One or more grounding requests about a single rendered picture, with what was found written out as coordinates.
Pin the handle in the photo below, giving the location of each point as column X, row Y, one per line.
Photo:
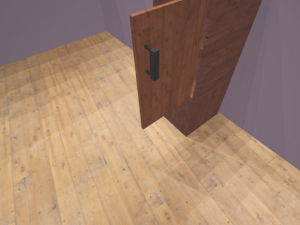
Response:
column 154, row 62

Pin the cupboard door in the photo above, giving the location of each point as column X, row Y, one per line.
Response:
column 176, row 29

